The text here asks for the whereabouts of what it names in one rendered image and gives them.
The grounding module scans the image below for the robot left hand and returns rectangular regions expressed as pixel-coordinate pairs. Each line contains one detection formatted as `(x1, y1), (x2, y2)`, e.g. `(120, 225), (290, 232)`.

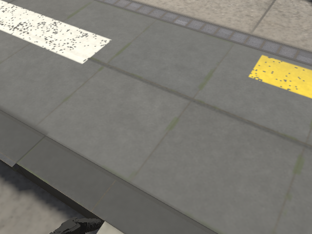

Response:
(50, 216), (101, 234)

